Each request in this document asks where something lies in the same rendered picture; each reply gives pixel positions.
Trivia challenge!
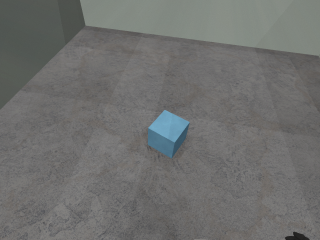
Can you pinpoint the carton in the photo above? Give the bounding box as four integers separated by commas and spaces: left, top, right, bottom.
148, 110, 190, 159

